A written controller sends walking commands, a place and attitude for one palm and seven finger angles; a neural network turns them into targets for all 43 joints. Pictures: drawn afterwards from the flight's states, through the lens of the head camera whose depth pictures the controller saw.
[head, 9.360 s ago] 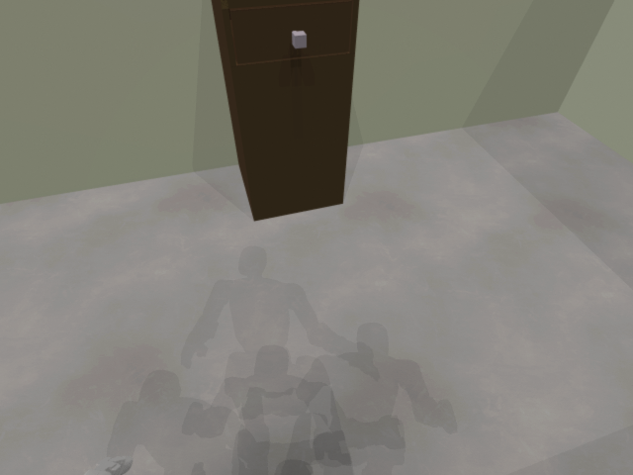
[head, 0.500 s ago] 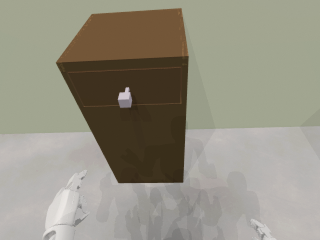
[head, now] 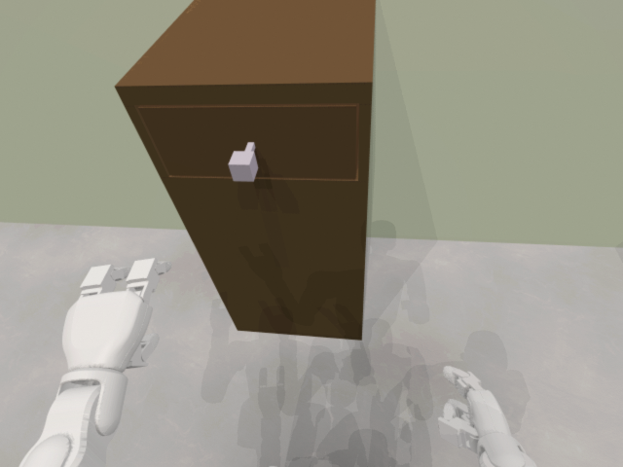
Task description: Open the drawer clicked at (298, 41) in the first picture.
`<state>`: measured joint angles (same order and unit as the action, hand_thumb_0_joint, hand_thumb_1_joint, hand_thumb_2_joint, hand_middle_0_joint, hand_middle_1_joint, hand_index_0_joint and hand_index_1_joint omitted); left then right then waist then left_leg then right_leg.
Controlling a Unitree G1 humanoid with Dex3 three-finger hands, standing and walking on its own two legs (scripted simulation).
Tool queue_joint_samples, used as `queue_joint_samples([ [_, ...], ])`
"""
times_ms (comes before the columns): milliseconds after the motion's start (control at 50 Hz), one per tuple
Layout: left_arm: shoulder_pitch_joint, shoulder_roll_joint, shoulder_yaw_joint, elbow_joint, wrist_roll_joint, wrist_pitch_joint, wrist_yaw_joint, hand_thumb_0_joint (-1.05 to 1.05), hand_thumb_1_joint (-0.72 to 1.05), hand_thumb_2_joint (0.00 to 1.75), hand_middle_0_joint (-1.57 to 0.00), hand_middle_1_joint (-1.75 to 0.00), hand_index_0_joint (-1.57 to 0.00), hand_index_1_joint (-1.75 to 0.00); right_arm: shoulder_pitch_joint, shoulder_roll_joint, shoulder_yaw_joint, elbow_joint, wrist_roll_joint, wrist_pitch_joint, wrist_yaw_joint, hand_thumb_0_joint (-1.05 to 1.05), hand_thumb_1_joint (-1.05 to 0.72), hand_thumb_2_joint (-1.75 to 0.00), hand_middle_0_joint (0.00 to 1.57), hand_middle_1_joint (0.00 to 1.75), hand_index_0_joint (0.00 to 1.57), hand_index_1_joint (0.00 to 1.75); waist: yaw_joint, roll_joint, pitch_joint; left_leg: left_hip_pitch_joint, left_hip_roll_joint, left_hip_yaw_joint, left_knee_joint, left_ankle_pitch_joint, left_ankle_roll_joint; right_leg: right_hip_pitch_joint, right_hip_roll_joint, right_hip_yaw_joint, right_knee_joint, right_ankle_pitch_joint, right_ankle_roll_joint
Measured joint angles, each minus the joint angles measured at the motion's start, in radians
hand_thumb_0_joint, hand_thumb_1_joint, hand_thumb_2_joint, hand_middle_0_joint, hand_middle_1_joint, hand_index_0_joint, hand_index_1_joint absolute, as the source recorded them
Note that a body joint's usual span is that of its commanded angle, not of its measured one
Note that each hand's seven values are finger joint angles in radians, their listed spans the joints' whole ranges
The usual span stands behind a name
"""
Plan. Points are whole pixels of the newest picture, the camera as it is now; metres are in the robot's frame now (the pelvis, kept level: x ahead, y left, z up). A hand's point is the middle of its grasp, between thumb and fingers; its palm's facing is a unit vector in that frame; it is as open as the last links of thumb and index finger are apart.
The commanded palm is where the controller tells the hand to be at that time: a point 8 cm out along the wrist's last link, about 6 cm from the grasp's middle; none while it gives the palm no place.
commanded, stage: raise the hand with hooked fingers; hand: left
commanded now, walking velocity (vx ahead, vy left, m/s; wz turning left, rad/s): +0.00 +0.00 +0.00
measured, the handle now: (246, 159) +0.59 +0.20 +0.06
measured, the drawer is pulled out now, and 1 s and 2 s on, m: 0.00 0.00 0.00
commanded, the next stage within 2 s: move the hooked fingers above the handle in 1.18 s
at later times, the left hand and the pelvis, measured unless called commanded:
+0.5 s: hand (123, 258) +0.32 +0.28 +0.12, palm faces +0.14 -0.10 -0.98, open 13.2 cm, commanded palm +0.28 +0.27 +0.18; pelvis +0.02 +0.05 +0.03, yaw -4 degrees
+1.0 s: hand (107, 227) +0.33 +0.29 +0.16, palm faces -0.01 -0.07 -1.00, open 13.8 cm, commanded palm +0.30 +0.30 +0.23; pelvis +0.01 +0.08 +0.04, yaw -4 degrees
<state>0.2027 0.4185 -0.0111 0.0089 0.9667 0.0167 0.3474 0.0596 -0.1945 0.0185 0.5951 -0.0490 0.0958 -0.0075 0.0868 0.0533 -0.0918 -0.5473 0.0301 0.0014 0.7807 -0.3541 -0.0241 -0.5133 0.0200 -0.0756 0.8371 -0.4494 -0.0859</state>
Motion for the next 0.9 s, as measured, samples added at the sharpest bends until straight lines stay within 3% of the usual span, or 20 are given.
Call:
queue_joint_samples([
  [60,0.022,0.007,0.004,-0.010,-0.037,0.044,-0.087,0.01,0.19,0.59,-0.27,-0.76,-0.27,-0.76,0.032,-0.004,0.019,0.006,0.016,0.015,-0.003,0.01,-0.90,-0.89,0.21,0.30,0.20,0.30,-0.011,0.001,0.005,0.067,-0.018,-0.009,-0.076,0.028,0.014,0.038,0.013,0.050,-0.054,0.030,0.008],
  [140,0.091,0.023,0.012,-0.058,-0.065,0.025,-0.158,0.00,0.10,0.55,-0.28,-0.82,-0.27,-0.82,0.075,-0.039,0.007,0.007,0.019,0.011,-0.014,0.01,-0.90,-0.89,0.21,0.30,0.20,0.30,-0.027,0.002,0.019,0.124,-0.030,-0.021,-0.132,0.031,0.017,0.080,0.023,0.091,-0.103,0.052,0.015],
  [180,0.112,0.025,0.014,-0.091,-0.065,-0.010,-0.152,0.00,0.05,0.53,-0.28,-0.85,-0.28,-0.85,0.094,-0.064,-0.012,0.011,0.016,0.000,-0.024,0.01,-0.90,-0.89,0.21,0.30,0.20,0.30,-0.029,0.006,0.027,0.135,-0.030,-0.025,-0.142,0.030,0.015,0.093,0.026,0.094,-0.119,0.059,0.020],
  [260,0.092,0.023,0.023,-0.121,-0.034,-0.066,-0.081,0.00,-0.04,0.49,-0.29,-0.91,-0.29,-0.91,0.110,-0.100,-0.059,0.034,0.009,-0.015,-0.032,0.01,-0.90,-0.89,0.20,0.30,0.20,0.30,-0.024,0.010,0.035,0.132,-0.038,-0.034,-0.141,0.033,0.006,0.101,0.017,0.088,-0.133,0.063,0.030],
  [320,0.031,0.021,0.026,-0.102,-0.021,-0.043,-0.037,0.00,-0.12,0.46,-0.30,-0.95,-0.29,-0.95,0.102,-0.109,-0.082,0.050,0.017,-0.014,-0.030,0.02,-0.90,-0.89,0.20,0.30,0.20,0.30,-0.017,0.015,0.031,0.134,-0.046,-0.036,-0.141,0.035,0.004,0.109,0.008,0.086,-0.141,0.066,0.041],
  [380,-0.041,0.018,0.019,-0.064,-0.032,0.029,-0.045,0.00,-0.18,0.43,-0.30,-1.00,-0.30,-1.00,0.080,-0.101,-0.086,0.058,0.035,-0.006,-0.028,0.02,-0.91,-0.89,0.20,0.30,0.20,0.30,-0.013,0.021,0.025,0.153,-0.054,-0.033,-0.155,0.040,0.013,0.131,0.000,0.090,-0.160,0.073,0.052],
  [500,-0.160,0.021,-0.048,-0.044,-0.059,0.152,-0.179,0.00,-0.32,0.37,-0.31,-1.09,-0.30,-1.09,0.034,-0.062,-0.048,0.034,0.058,0.005,-0.033,0.02,-0.91,-0.89,0.20,0.30,0.20,0.30,-0.013,0.028,0.032,0.233,-0.070,-0.025,-0.211,0.061,0.036,0.216,-0.018,0.099,-0.227,0.099,0.074],
  [600,-0.242,0.048,-0.092,-0.054,-0.040,0.148,-0.271,0.00,-0.41,0.33,-0.32,-1.15,-0.31,-1.15,0.004,-0.028,-0.005,0.010,0.059,0.017,-0.029,0.01,-0.90,-0.89,0.20,0.30,0.20,0.30,-0.006,0.024,0.048,0.289,-0.078,-0.019,-0.258,0.081,0.049,0.276,-0.028,0.105,-0.283,0.125,0.087],
  [700,-0.336,0.079,-0.079,-0.039,-0.044,0.147,-0.321,0.00,-0.46,0.31,-0.32,-1.18,-0.32,-1.18,-0.002,-0.012,0.018,0.007,0.063,0.028,-0.016,0.01,-0.90,-0.89,0.20,0.30,0.20,0.30,0.006,0.022,0.068,0.324,-0.084,-0.023,-0.298,0.104,0.057,0.318,-0.034,0.102,-0.336,0.152,0.094],
  [820,-0.436,0.110,-0.065,-0.007,-0.057,0.182,-0.396,0.00,-0.48,0.30,-0.32,-1.19,-0.32,-1.20,0.019,-0.023,0.025,0.020,0.068,0.042,-0.002,0.01,-0.90,-0.89,0.21,0.30,0.20,0.30,0.016,0.027,0.084,0.336,-0.091,-0.032,-0.333,0.131,0.063,0.337,-0.042,0.093,-0.380,0.179,0.099],
  [900,-0.438,0.110,-0.062,-0.007,-0.066,0.176,-0.446,0.00,-0.49,0.30,-0.32,-1.20,-0.31,-1.20,0.039,-0.037,0.020,0.024,0.069,0.050,0.007,0.01,-0.90,-0.89,0.21,0.30,0.20,0.30,0.011,0.033,0.088,0.337,-0.093,-0.031,-0.350,0.144,0.065,0.337,-0.044,0.094,-0.396,0.192,0.101],
])
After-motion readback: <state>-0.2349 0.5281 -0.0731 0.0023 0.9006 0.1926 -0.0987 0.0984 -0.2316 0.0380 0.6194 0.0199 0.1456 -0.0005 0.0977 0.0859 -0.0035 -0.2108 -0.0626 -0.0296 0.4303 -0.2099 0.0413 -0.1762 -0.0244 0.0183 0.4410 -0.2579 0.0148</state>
